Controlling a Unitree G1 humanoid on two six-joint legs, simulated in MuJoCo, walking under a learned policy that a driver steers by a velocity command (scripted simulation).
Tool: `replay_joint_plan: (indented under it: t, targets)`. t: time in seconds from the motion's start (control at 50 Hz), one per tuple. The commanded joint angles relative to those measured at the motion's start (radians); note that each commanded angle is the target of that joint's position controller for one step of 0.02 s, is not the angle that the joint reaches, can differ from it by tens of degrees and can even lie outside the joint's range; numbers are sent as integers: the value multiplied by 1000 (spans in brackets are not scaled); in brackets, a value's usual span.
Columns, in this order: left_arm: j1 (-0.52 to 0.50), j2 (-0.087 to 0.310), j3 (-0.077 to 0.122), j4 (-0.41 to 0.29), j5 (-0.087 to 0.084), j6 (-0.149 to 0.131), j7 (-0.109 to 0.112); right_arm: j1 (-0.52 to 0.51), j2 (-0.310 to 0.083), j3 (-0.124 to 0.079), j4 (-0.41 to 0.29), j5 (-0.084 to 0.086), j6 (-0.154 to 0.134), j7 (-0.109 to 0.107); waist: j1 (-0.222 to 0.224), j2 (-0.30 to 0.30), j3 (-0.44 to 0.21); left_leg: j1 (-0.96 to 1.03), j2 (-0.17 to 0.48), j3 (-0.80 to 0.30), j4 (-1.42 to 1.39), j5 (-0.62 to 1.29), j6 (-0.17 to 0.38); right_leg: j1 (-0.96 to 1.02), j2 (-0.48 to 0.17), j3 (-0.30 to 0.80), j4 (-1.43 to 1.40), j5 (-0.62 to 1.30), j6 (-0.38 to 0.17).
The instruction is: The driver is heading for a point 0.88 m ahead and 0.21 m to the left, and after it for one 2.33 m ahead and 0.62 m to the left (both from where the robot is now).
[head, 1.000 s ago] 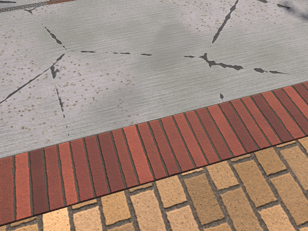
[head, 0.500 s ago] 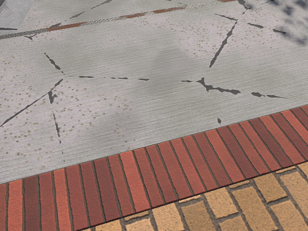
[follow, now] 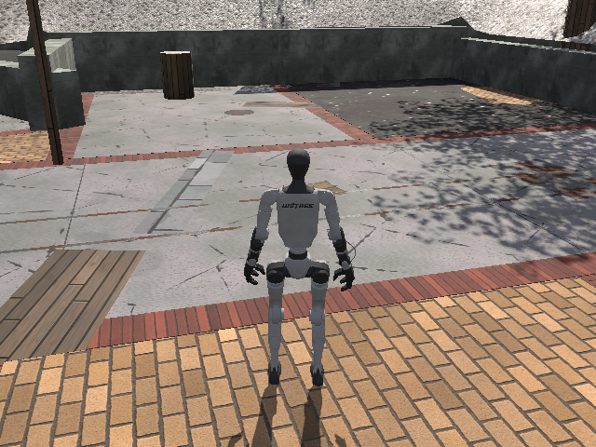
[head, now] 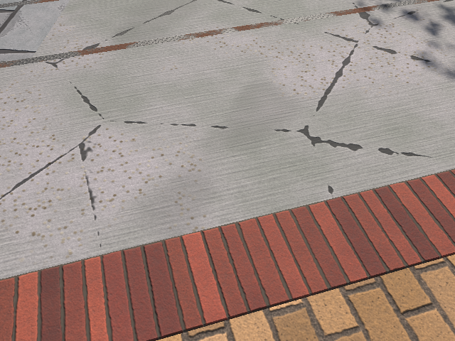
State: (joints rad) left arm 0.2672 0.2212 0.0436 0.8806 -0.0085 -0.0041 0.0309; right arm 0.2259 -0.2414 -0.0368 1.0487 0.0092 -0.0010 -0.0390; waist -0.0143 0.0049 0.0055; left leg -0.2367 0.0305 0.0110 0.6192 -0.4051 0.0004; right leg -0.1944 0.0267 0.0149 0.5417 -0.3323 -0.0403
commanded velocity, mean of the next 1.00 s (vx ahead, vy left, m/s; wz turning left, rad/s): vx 0.43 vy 0.00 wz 0.11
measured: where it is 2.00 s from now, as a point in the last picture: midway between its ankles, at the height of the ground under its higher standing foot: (184, 241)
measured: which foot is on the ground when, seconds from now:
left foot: down 0.00-0.66, up 0.68-1.00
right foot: down 0.00-0.16, up 0.18-0.62, down 0.64-1.00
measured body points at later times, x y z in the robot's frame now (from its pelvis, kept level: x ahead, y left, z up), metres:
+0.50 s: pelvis +0.16 +0.04 +0.01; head +0.18 +0.06 +0.46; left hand +0.38 +0.27 -0.10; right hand +0.07 -0.19 -0.13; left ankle +0.03 +0.13 -0.73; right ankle +0.35 -0.12 -0.68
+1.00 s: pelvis +0.46 +0.00 +0.01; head +0.47 +0.02 +0.46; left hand +0.43 +0.27 -0.14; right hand +0.63 -0.24 -0.10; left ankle +0.61 +0.19 -0.67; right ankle +0.40 -0.09 -0.73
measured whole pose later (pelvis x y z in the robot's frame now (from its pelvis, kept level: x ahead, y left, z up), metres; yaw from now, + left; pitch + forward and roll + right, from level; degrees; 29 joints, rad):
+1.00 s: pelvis +0.46 +0.00 +0.01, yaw +8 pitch +0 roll -3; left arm 0.31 0.24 0.06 1.01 0.01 -0.11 0.00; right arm 0.16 -0.26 -0.07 0.88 0.02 -0.05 0.00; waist 0.05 0.03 0.01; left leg -0.72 0.13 -0.07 0.82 0.04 0.03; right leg 0.02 0.06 -0.19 0.20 -0.23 -0.04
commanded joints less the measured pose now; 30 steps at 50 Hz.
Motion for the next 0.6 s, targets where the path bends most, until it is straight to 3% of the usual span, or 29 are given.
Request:
replay_joint_plan:
  t: [0.02, 0.06, 0.1, 0.12, 0.14, 0.16, 0.18, 0.2, 0.22, 0.26, 0.3, 0.34, 0.4, 0.5, 0.56, 0.6]
  targets:
    - [65, 203, 53, -16, -7, -36, 4, -97, -77, -16, -86, 19, -52, 15, 46, -203, 158, -265, 7, -12, 211, -98, 55, -57, -335, 511, -411, -495, -218]
    - [18, 185, 49, -29, -14, -53, -1, -86, -90, -20, -90, 29, -77, 32, 22, -164, 138, -298, 48, -42, 179, -145, 92, 6, -343, 472, -398, -355, -202]
    - [-70, 191, 50, -44, -32, -50, -5, -2, -78, -23, -48, 22, -93, 44, -40, -119, 85, -55, 14, 23, -54, 25, 100, -77, -244, 286, -347, -193, -137]
    - [-84, 188, 50, -43, -32, -43, -7, 93, -69, -29, 2, 14, -94, 46, -77, -100, 48, 125, -37, 76, -135, 176, 78, -155, -186, 201, -281, -148, -112]
    - [-83, 156, 41, -43, -24, -41, -9, 178, -72, -36, 42, 4, -88, 47, -99, -59, 27, 246, -51, 62, -151, 199, 58, -226, -133, 136, -176, -108, -86]
    - [-98, 84, 19, -54, -11, -46, -15, 289, -114, -47, 61, 0, -86, 42, -133, 107, -7, 363, 106, -171, -263, 63, 96, -345, -46, 22, 110, -57, -26]
    - [-109, 53, 14, -100, -14, -63, -12, 370, -243, -69, 58, 2, -92, 48, -138, 328, -11, 433, 335, -625, -444, -107, 249, -555, 52, -28, 381, -208, 15]
    - [-111, 101, 25, -98, -40, -77, -11, 300, -193, -49, 44, -12, -105, 49, -100, 214, 45, 361, 391, -730, -483, -258, 302, -635, -12, 73, 565, -232, -1]
    - [-104, 120, 27, -91, -51, -89, -18, 216, -144, -34, 10, -7, -115, 49, -64, 142, 108, 327, 357, -642, -486, -280, 271, -693, -66, 97, 616, -117, -24]
    - [-98, 136, 36, -66, -26, -98, -22, 133, -123, -22, -25, -4, -120, 57, -29, 83, 115, 294, 279, -446, -493, -63, 196, -675, -125, 68, 568, 59, -33]
    - [-115, 123, 40, -58, -11, -94, -32, 168, -80, -6, -18, -11, -112, 55, -31, 93, 89, 275, 210, -287, -500, 178, 160, -598, -138, 32, 492, 159, -15]
    - [-154, 92, 34, -65, -8, -86, -38, 217, -90, -4, -8, -13, -103, 44, -41, 90, 81, 282, 183, -200, -496, 372, 167, -597, -130, -4, 429, 217, 12]
    - [-280, 57, 17, -107, -11, -84, -43, 231, -114, -4, -15, -16, -92, 28, -61, 72, 103, 222, 156, -120, -517, 459, 162, -544, -108, -36, 232, 319, 37]
    - [-425, 61, 4, -152, -22, -89, -68, 296, -126, -9, 2, -2, -87, 21, -84, 83, 151, 238, 185, -81, -537, 454, 170, -463, -76, -54, 29, 408, 22]
    - [-443, 87, 8, -167, -23, -98, -83, 289, -140, -22, 3, 4, -77, 19, -49, 87, 138, 340, 227, -66, -466, 616, 156, -434, -64, -47, -27, 345, -21]
    - [-336, 138, 31, -143, -19, -100, -81, 263, -168, -35, -9, -1, -67, 18, 25, 125, 38, 379, 231, -51, -316, 978, 136, -256, -9, -81, -22, 281, -58]
Keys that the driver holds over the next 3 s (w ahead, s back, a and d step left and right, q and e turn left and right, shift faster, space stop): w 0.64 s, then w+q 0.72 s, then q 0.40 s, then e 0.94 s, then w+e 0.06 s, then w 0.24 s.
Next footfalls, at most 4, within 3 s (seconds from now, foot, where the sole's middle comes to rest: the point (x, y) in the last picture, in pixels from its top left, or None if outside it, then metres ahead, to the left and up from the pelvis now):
0.64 right None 0.44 -0.09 -0.77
1.18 left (179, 288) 0.71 0.18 -0.77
1.64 right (202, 211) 1.02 0.11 -0.77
2.00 left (152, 258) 0.83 0.28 -0.77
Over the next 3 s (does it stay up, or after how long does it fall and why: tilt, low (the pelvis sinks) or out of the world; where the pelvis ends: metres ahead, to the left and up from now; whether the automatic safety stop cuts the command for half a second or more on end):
stays up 0.92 0.15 0.01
